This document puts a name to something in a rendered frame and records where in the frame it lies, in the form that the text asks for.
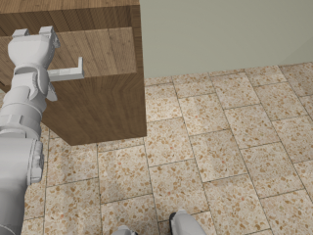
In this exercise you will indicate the left robot hand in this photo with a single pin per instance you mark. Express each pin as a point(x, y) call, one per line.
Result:
point(38, 49)

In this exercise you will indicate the right robot thigh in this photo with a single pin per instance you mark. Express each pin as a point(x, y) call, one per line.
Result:
point(185, 224)

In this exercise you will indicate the cabinet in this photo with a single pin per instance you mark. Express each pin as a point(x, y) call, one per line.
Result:
point(92, 109)

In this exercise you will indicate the robot left forearm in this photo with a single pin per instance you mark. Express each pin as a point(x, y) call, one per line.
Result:
point(24, 104)

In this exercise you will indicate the left robot shin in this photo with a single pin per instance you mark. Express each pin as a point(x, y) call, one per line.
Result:
point(122, 227)

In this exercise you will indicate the handle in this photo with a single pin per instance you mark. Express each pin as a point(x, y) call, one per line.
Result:
point(67, 74)

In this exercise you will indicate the drawer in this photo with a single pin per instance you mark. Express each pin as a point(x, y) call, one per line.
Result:
point(106, 51)

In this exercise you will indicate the left robot upper arm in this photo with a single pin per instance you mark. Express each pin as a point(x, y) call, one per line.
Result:
point(21, 164)

